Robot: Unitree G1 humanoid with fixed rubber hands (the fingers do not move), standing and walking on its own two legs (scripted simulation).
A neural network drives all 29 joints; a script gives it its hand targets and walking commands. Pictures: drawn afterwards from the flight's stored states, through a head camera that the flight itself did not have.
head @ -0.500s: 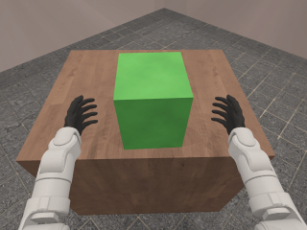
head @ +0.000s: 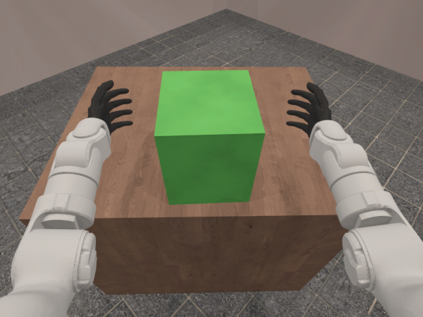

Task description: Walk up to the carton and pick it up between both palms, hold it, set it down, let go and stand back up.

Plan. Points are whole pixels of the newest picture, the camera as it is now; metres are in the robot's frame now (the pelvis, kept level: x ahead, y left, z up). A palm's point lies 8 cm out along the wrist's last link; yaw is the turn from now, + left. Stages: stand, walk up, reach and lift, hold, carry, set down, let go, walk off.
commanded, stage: reach and lift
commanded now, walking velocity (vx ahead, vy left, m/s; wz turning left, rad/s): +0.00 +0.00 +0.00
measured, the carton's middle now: (207, 139) +0.50 +0.04 +0.04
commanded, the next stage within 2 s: none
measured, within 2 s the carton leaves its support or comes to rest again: neither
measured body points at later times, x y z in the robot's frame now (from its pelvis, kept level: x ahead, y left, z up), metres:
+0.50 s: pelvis +0.00 -0.01 +0.00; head +0.04 +0.01 +0.45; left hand +0.48 +0.22 +0.20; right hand +0.49 -0.16 +0.20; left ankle -0.01 +0.13 -0.75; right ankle +0.02 -0.12 -0.75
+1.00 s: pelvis +0.00 -0.01 -0.01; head +0.07 +0.02 +0.43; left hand +0.47 +0.22 +0.08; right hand +0.47 -0.16 +0.09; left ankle -0.01 +0.13 -0.75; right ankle +0.02 -0.12 -0.75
